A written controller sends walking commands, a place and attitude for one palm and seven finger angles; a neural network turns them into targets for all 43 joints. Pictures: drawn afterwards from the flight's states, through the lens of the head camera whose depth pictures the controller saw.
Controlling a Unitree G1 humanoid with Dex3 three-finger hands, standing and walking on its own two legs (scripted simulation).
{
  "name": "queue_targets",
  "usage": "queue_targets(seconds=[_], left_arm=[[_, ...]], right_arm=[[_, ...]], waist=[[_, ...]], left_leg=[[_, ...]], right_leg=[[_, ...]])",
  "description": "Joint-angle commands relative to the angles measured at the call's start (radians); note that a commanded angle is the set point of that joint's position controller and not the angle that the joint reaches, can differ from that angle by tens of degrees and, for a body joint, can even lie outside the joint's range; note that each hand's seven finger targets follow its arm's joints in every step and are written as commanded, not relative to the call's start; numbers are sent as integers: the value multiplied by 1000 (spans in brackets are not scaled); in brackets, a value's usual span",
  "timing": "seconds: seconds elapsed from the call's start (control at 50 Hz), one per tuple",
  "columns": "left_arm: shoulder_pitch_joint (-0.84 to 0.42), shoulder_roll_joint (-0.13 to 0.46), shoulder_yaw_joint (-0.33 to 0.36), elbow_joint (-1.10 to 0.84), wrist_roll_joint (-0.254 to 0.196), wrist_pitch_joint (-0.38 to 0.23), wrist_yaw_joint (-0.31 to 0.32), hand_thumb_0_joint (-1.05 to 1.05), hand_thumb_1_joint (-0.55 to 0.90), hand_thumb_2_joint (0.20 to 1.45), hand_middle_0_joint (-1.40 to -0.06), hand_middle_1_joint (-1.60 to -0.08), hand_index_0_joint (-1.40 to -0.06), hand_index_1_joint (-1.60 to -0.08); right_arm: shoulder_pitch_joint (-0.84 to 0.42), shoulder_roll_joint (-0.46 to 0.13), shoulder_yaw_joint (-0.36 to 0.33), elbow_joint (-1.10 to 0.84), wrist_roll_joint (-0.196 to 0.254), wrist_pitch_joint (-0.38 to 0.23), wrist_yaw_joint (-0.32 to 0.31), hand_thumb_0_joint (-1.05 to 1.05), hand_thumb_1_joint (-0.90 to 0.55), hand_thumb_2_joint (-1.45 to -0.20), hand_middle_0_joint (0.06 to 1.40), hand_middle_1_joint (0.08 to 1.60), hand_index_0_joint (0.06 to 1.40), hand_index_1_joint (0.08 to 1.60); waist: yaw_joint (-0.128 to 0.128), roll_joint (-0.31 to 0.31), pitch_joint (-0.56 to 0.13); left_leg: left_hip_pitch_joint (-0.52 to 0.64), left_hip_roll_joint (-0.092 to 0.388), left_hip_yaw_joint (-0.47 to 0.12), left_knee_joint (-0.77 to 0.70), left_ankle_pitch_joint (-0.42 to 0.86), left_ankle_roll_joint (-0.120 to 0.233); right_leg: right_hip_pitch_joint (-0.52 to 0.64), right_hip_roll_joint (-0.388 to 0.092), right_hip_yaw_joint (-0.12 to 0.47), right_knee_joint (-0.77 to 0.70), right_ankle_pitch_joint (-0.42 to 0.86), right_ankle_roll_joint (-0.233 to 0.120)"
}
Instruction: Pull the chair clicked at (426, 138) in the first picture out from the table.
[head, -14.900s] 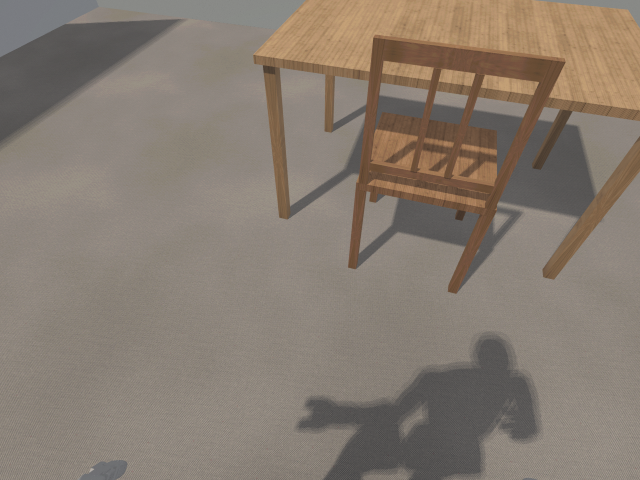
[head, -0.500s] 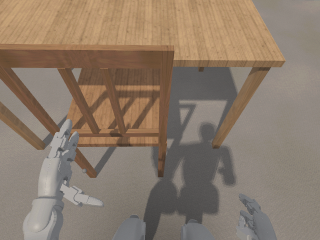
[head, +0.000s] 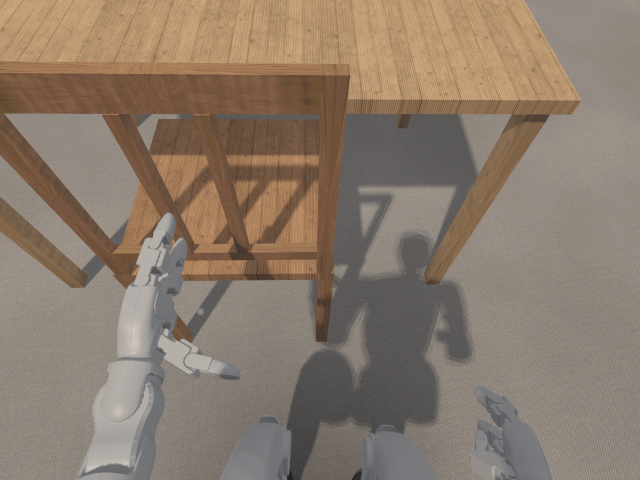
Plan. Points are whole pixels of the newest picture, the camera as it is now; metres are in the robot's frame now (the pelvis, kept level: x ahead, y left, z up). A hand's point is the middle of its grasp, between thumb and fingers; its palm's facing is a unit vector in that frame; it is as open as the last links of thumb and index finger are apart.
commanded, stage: aim the fingers beside a spindle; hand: left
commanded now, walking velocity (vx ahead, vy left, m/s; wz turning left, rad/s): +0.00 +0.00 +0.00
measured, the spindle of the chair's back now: (159, 194) +0.48 +0.25 +0.02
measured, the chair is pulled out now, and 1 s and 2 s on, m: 0.00 0.00 0.00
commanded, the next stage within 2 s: push the fingers through the gap in 1.04 s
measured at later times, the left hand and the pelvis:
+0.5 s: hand (236, 293) +0.34 +0.12 +0.01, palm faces +0.01 -1.00 -0.01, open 16.9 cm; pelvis +0.00 +0.00 -0.01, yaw -1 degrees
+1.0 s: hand (233, 296) +0.33 +0.13 +0.01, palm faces +0.03 -1.00 -0.02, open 16.9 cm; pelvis +0.00 +0.00 -0.01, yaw +0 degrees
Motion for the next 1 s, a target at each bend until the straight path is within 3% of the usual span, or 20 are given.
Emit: queue_targets(seconds=[0.0, 0.02, 0.08, 0.14, 0.2, 0.26, 0.34, 0.38, 0.42, 0.48, 0.5, 0.6, 0.72, 0.92, 0.98], left_arm=[[-191, 109, 54, -192, 9, -78, 20, 0, -500, 300, -60, -80, -60, -80], [-185, 91, 35, -197, 13, -78, 22, 0, -500, 300, -60, -80, -60, -80], [-191, 93, 42, -171, 17, -75, 37, 0, -500, 300, -60, -80, -60, -80], [-179, 60, 9, -190, 22, -79, 46, 0, -500, 300, -60, -80, -60, -80], [-220, 42, -17, -160, 36, -78, 59, 0, -500, 300, -60, -80, -60, -80], [-258, 46, -10, -140, 46, -90, 76, 0, -500, 300, -60, -80, -60, -80], [-305, 42, -16, -145, 59, -106, 98, 0, -500, 300, -60, -80, -60, -80], [-300, 37, -21, -127, 65, -106, 109, 0, -500, 300, -60, -80, -60, -80], [-325, 1, -60, -112, 76, -103, 117, 0, -500, 300, -60, -80, -60, -80], [-277, 63, 12, -93, 78, -96, 134, 0, -500, 300, -60, -80, -60, -80], [-268, 50, 4, -108, 77, -96, 134, 0, -500, 300, -60, -80, -60, -80], [-263, 21, -29, -131, 70, -100, 129, 0, -500, 300, -60, -80, -60, -80], [-289, 25, -35, -112, 66, -115, 113, 0, -500, 300, -60, -80, -60, -80], [-314, 44, -22, -120, 61, -117, 106, 0, -500, 300, -60, -80, -60, -80], [-272, 25, -32, -100, 60, -105, 110, 0, -500, 300, -60, -80, -60, -80]], right_arm=[[-4, -135, -62, -130, -4, -30, -10, 0, -900, -900, 200, 300, 200, 300], [-6, -132, -61, -134, -3, -27, -6, 0, -900, -900, 200, 300, 200, 300], [1, -134, -64, -129, -5, -16, -3, 0, -900, -900, 200, 300, 200, 300], [3, -129, -66, -133, -6, -8, 5, 0, -900, -900, 200, 300, 200, 300], [2, -131, -65, -126, -8, 2, 9, 0, -900, -900, 200, 300, 200, 300], [4, -132, -67, -121, -10, 8, 8, 0, -900, -900, 200, 300, 200, 300], [3, -130, -68, -117, -14, 15, 10, 0, -900, -900, 200, 300, 200, 300], [8, -131, -68, -114, -16, 21, 13, 0, -900, -900, 200, 300, 200, 300], [5, -128, -67, -115, -16, 29, 18, 0, -900, -900, 200, 300, 200, 300], [13, -132, -70, -119, -16, 43, 18, 0, -900, -900, 200, 300, 200, 300], [10, -127, -68, -127, -16, 47, 20, 0, -900, -900, 200, 300, 200, 300], [8, -121, -67, -128, -13, 57, 21, 0, -900, -900, 200, 300, 200, 300], [0, -124, -66, -120, -10, 53, 15, 0, -900, -900, 200, 300, 200, 300], [3, -125, -66, -115, -12, 49, 13, 0, -900, -900, 200, 300, 200, 300], [4, -126, -66, -124, -10, 51, 15, 0, -900, -900, 200, 300, 200, 300]], waist=[[-10, 7, -338], [-10, 21, -342], [-13, -13, -354], [-11, 7, -376], [-31, -20, -341], [-32, -33, -335], [-24, 7, -373], [-27, -13, -394], [-34, -2, -383], [-13, -41, -408], [-6, -25, -424], [-22, -34, -398], [-39, -41, -345], [-29, 2, -384], [-28, -23, -377]], left_leg=[[212, -6, -49, -166, 242, -3], [227, -4, -49, -169, 253, -5], [211, -3, -49, -156, 276, -3], [239, -1, -47, -153, 316, -7], [207, 0, -51, -143, 278, -5], [193, 0, -53, -134, 247, -5], [215, 0, -55, -127, 270, -9], [219, 2, -62, -121, 292, -8], [218, 2, -62, -121, 279, -10], [202, -1, -54, -122, 295, -9], [204, -3, -49, -126, 303, -9], [204, 0, -45, -125, 305, -5], [173, -3, -45, -123, 233, -3], [191, -5, -42, -118, 265, -4], [194, -3, -46, -124, 273, -3]], right_leg=[[169, 10, 67, -160, 218, 5], [163, 9, 63, -157, 226, 3], [173, 12, 65, -147, 257, 6], [170, 10, 61, -137, 293, 5], [138, 11, 60, -134, 263, 7], [116, 10, 61, -132, 231, 6], [100, 8, 60, -113, 238, 2], [100, 10, 59, -105, 254, 2], [83, 8, 56, -102, 243, 3], [134, 11, 63, -105, 273, 2], [154, 9, 65, -103, 288, 3], [155, 10, 68, -115, 302, 7], [128, 10, 73, -132, 238, 7], [141, 9, 77, -123, 265, 5], [140, 12, 70, -126, 267, 5]])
